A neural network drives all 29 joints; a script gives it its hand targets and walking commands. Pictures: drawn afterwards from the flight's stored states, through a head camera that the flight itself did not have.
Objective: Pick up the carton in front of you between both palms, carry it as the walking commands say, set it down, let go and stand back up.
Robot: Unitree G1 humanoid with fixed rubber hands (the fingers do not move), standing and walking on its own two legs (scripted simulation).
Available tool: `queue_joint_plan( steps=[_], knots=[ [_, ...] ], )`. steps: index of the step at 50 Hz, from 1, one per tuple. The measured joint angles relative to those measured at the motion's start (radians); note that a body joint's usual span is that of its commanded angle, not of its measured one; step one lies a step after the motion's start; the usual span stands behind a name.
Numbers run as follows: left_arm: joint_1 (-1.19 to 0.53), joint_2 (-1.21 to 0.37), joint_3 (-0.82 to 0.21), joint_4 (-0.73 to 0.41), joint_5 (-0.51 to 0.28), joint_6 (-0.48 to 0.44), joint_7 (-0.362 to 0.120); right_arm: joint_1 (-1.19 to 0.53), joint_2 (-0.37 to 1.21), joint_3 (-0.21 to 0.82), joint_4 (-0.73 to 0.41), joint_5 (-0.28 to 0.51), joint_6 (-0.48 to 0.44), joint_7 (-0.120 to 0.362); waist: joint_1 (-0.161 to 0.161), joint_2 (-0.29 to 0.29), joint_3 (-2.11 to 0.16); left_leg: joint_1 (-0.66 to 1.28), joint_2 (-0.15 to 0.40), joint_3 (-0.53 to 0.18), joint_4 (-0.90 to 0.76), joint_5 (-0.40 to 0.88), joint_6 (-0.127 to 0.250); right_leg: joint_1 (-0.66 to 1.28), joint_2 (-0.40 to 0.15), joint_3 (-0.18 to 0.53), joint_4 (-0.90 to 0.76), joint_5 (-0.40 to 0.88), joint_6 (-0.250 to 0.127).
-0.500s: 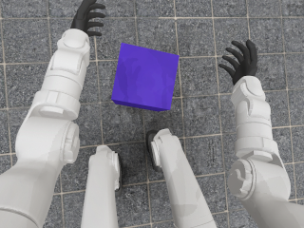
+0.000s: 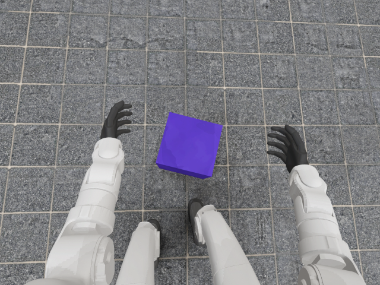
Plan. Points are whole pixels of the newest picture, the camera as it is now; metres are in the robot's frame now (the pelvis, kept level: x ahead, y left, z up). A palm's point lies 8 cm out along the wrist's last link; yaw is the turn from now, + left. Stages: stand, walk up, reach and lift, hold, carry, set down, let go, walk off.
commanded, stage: let go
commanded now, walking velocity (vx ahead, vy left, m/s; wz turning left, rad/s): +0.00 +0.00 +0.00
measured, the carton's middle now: (187, 149) +0.43 -0.09 -0.57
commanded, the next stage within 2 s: stand in 1.08 s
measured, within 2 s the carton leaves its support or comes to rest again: neither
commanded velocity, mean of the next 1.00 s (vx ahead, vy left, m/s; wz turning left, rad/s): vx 0.00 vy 0.00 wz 0.00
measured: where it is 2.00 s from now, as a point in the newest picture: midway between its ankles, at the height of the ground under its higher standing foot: (175, 241)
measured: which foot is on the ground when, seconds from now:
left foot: down 0.00-1.00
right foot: down 0.00-1.00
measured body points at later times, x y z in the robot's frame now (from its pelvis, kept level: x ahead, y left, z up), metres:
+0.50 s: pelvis +0.06 +0.00 +0.07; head +0.14 +0.01 +0.51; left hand +0.30 +0.20 -0.03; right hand +0.22 -0.24 +0.00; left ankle +0.01 +0.12 -0.66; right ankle +0.07 -0.10 -0.66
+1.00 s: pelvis +0.06 +0.03 +0.08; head +0.07 +0.03 +0.53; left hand +0.25 +0.25 +0.00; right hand +0.23 -0.22 +0.01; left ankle +0.01 +0.12 -0.66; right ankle +0.07 -0.10 -0.66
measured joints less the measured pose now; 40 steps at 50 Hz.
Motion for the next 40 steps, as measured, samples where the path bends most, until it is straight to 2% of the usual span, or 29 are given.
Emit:
queue_joint_plan(
  steps=[7,15,20,32,38,40],
  knots=[
    [0.245,-0.015,-0.022,-0.096,-0.019,-0.039,0.004,0.203,-0.049,0.125,-0.061,0.023,-0.018,0.031,0.02,-0.021,0.057,0.281,0.019,-0.016,-0.129,0.007,-0.009,0.275,0.015,-0.009,-0.112,-0.003,-0.014],
    [0.452,0.016,-0.052,-0.089,-0.035,-0.096,-0.041,0.459,-0.047,0.226,-0.161,0.048,-0.041,-0.006,0.031,-0.042,0.088,0.584,0.042,-0.015,-0.259,0.002,-0.004,0.567,0.034,0.0,-0.222,-0.017,-0.019],
    [0.561,0.035,-0.074,-0.103,-0.05,-0.116,-0.063,0.575,-0.048,0.256,-0.189,0.059,-0.048,-0.024,0.053,-0.049,0.11,0.742,0.049,-0.008,-0.347,0.015,0.006,0.723,0.038,0.011,-0.306,-0.006,-0.011],
    [0.784,0.09,-0.132,-0.198,-0.113,-0.1,-0.148,0.643,-0.073,0.242,-0.16,0.04,-0.029,-0.042,0.146,0.004,0.144,1.005,0.04,0.008,-0.484,0.046,0.045,0.996,0.025,0.036,-0.466,0.033,0.025],
    [0.839,0.115,-0.148,-0.234,-0.146,-0.065,-0.18,0.637,-0.072,0.227,-0.145,0.016,0.008,-0.043,0.166,0.025,0.155,1.085,0.026,0.009,-0.51,0.052,0.061,1.077,0.01,0.038,-0.486,0.032,0.04],
    [0.844,0.117,-0.15,-0.221,-0.155,-0.07,-0.174,0.627,-0.074,0.231,-0.15,-0.001,0.045,-0.055,0.166,0.026,0.154,1.094,0.023,0.014,-0.502,0.047,0.064,1.082,0.007,0.041,-0.473,0.026,0.043]
  ],
)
